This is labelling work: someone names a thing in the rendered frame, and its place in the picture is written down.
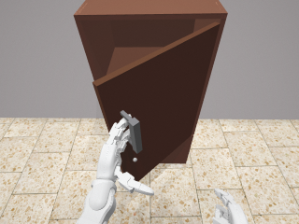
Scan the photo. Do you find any left robot hand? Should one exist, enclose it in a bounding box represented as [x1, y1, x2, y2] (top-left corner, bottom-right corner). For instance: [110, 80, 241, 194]
[96, 114, 154, 196]

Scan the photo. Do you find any left robot forearm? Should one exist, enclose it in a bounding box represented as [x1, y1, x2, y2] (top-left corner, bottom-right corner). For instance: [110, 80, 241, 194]
[76, 178, 117, 224]

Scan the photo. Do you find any cupboard door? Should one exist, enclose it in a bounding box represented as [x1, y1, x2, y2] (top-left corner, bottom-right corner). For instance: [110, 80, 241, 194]
[93, 22, 221, 182]

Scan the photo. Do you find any handle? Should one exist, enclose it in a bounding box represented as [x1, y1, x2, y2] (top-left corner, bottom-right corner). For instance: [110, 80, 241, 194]
[120, 110, 143, 154]

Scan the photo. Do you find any right robot hand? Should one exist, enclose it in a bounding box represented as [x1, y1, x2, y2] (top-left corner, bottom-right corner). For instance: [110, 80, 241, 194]
[212, 188, 249, 224]

